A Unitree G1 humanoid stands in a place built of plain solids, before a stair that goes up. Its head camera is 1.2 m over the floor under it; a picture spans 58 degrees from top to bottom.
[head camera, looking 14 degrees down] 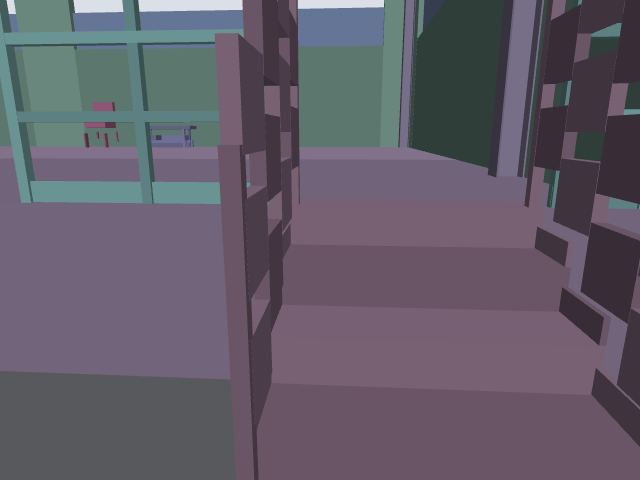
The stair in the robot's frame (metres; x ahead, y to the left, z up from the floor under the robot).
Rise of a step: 0.18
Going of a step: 0.28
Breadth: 1.12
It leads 4 degrees to the right of straight ahead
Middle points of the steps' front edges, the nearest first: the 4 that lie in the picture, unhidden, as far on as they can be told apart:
1.03 -0.35 0.35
1.31 -0.37 0.53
1.59 -0.39 0.70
1.87 -0.40 0.88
